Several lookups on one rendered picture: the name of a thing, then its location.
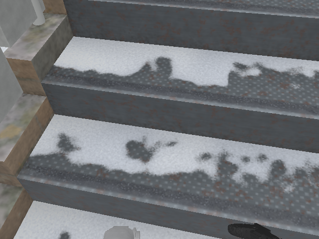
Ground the robot left thigh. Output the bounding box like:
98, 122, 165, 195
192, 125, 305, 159
104, 226, 141, 239

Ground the robot right hand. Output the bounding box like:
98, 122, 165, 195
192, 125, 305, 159
227, 223, 282, 239

